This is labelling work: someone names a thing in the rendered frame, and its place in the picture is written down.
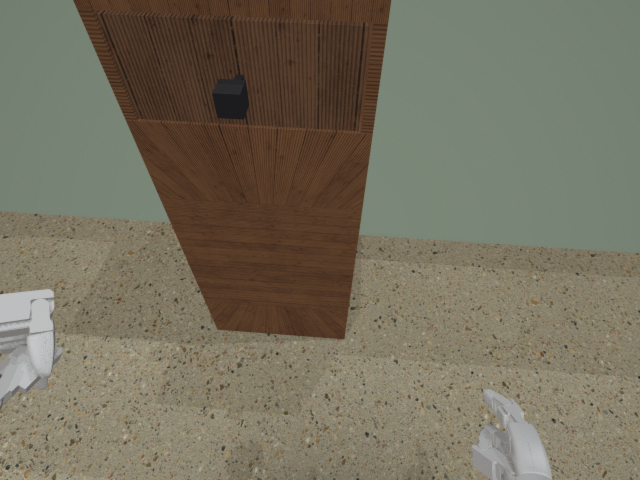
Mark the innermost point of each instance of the drawer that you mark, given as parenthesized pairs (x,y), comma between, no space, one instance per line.
(299,73)

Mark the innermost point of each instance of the handle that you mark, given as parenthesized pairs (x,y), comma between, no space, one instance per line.
(231,98)

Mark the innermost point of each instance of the left robot hand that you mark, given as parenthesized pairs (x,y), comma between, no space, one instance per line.
(28,334)

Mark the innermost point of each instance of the cabinet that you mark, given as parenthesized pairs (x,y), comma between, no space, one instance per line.
(268,217)

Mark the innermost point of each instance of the right robot hand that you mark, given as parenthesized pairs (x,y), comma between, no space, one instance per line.
(519,451)

